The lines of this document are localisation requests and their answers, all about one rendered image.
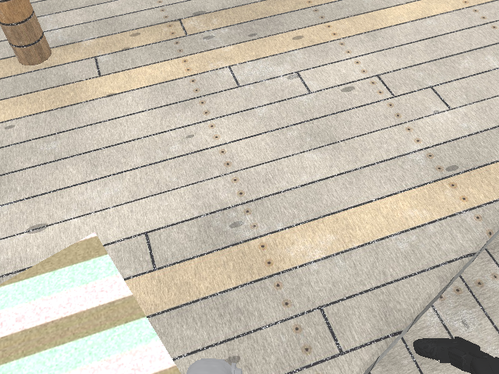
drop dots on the right robot hand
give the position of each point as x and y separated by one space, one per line
461 353

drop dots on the left robot thigh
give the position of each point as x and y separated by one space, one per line
213 366

